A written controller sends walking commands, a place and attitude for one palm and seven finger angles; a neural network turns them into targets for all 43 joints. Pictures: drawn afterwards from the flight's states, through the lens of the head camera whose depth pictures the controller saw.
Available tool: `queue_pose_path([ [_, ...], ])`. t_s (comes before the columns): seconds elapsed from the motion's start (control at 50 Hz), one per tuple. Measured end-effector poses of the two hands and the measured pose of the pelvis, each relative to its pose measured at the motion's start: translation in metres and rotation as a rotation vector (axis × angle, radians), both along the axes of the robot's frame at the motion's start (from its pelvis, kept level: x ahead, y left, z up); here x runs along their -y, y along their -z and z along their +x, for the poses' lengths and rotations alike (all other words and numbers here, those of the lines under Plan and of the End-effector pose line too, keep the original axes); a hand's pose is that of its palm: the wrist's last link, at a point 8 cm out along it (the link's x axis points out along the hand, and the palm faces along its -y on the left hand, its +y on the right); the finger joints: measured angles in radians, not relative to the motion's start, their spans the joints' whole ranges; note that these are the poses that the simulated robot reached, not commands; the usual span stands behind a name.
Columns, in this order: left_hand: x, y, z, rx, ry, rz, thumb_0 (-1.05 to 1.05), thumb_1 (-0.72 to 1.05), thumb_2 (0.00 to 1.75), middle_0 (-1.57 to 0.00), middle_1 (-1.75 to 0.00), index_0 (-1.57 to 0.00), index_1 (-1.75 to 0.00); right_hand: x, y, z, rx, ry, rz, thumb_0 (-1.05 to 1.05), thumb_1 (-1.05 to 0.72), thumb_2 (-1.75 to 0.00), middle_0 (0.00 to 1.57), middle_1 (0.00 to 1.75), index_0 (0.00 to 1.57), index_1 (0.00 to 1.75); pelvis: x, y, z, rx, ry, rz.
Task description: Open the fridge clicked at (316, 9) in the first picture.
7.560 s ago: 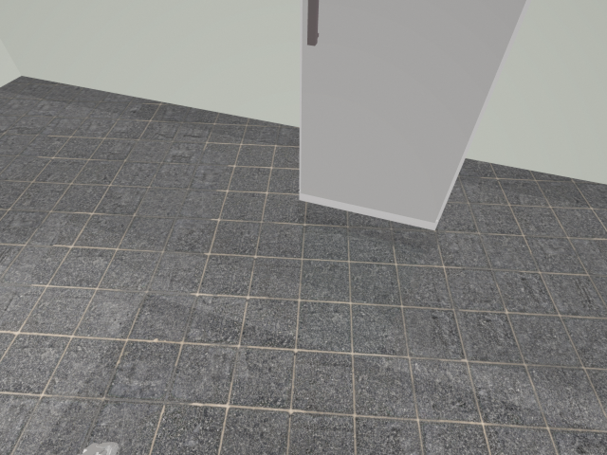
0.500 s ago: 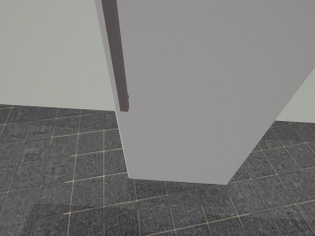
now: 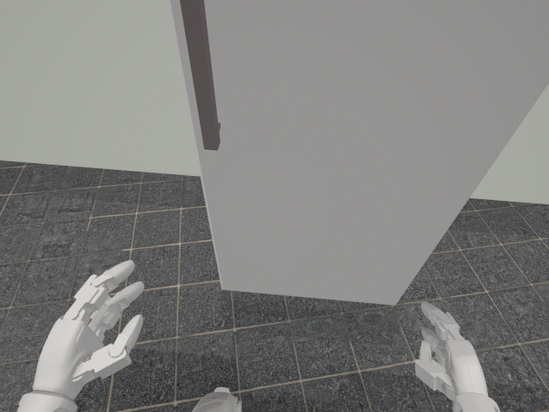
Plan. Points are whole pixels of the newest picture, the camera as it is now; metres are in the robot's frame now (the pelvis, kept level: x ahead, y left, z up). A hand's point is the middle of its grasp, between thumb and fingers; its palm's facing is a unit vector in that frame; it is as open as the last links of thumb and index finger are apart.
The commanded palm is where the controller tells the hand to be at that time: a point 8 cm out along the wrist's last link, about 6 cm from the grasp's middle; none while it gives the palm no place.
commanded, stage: raise the hand to about handle height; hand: left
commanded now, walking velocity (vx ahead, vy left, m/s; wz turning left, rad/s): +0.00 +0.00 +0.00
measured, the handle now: (202, 38) +0.57 +0.16 +0.27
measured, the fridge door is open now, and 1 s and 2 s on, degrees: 0 0 0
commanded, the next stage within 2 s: move the hooked fingers beside the handle in 1.72 s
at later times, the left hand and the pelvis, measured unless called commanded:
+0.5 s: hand (80, 283) +0.24 +0.26 +0.11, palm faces +0.03 -1.00 -0.06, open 11.4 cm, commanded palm +0.21 +0.31 +0.12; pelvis +0.02 +0.01 +0.03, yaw +0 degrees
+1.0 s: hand (20, 229) +0.26 +0.31 +0.18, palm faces +0.06 -1.00 -0.06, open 13.8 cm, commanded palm +0.23 +0.35 +0.19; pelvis +0.02 +0.03 +0.05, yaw +2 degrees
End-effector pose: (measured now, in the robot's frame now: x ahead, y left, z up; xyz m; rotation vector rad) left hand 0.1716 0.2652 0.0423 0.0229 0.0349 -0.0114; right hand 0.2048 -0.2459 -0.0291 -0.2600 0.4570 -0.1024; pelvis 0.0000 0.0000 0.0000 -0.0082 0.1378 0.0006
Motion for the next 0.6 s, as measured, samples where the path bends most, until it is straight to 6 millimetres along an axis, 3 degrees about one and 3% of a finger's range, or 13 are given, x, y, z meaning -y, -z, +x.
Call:
queue_pose_path([
  [0.06, -0.012, 0.004, -0.020, -0.029, -0.098, -0.008, 0.00, 0.58, 0.76, -0.22, -0.50, -0.22, -0.50, -0.002, 0.000, 0.005, 0.013, -0.019, -0.024, 0.01, -0.90, -0.90, 0.20, 0.30, 0.20, 0.30, 0.003, 0.004, 0.000, 0.013, -0.017, -0.015],
  [0.12, -0.015, -0.010, -0.022, 0.021, -0.129, 0.021, 0.01, 0.51, 0.73, -0.23, -0.54, -0.22, -0.55, -0.009, 0.006, 0.003, -0.014, -0.044, -0.037, 0.01, -0.90, -0.90, 0.20, 0.30, 0.20, 0.30, 0.004, 0.003, 0.001, 0.029, -0.036, -0.033],
  [0.24, -0.014, -0.036, 0.013, 0.048, -0.024, 0.050, 0.01, 0.37, 0.67, -0.23, -0.63, -0.23, -0.64, -0.025, 0.022, -0.017, -0.113, -0.040, 0.006, 0.01, -0.90, -0.90, 0.20, 0.30, 0.21, 0.30, 0.004, -0.008, 0.005, 0.043, -0.043, -0.043],
  [0.34, -0.027, -0.051, 0.038, -0.006, -0.010, 0.039, 0.00, 0.25, 0.62, -0.25, -0.71, -0.24, -0.71, -0.031, 0.023, -0.037, -0.166, 0.008, 0.052, 0.02, -0.90, -0.90, 0.21, 0.30, 0.21, 0.30, -0.001, -0.020, 0.013, 0.041, -0.019, -0.030],
  [0.46, -0.044, -0.068, 0.045, 0.015, -0.044, 0.037, 0.00, 0.12, 0.56, -0.25, -0.80, -0.25, -0.80, -0.026, 0.017, -0.045, -0.185, 0.037, 0.036, 0.02, -0.90, -0.90, 0.21, 0.30, 0.21, 0.30, -0.011, -0.029, 0.021, 0.044, -0.006, -0.026],
  [0.6, -0.053, -0.078, 0.048, 0.032, -0.034, 0.035, 0.00, -0.05, 0.49, -0.26, -0.90, -0.26, -0.91, -0.024, 0.000, -0.031, -0.148, 0.032, -0.017, 0.02, -0.90, -0.90, 0.20, 0.30, 0.21, 0.30, -0.023, -0.034, 0.023, 0.065, -0.011, -0.030],
])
